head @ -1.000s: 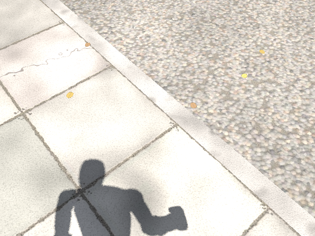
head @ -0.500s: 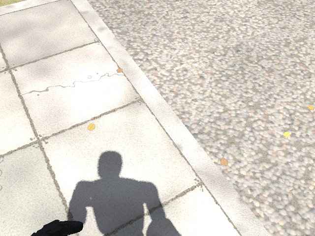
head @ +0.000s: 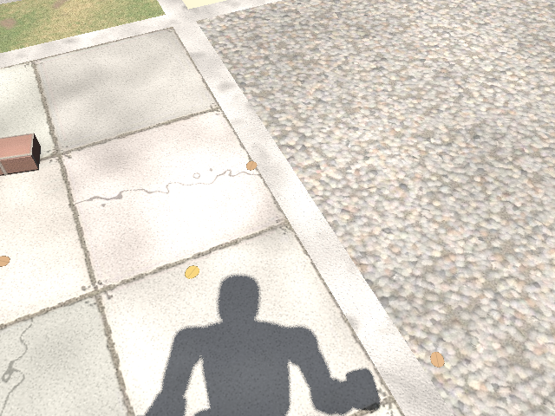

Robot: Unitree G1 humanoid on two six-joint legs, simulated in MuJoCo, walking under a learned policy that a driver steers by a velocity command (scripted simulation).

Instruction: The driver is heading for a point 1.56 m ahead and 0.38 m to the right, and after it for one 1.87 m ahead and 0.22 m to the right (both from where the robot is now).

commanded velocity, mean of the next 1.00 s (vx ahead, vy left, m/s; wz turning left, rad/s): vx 0.02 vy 0.00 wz -0.40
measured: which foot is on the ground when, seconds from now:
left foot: up 0.00-0.02, down 0.04-0.46, up 0.48-0.90, down 0.92-1.00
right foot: down 0.00-0.04, up 0.06-0.44, down 0.46-1.00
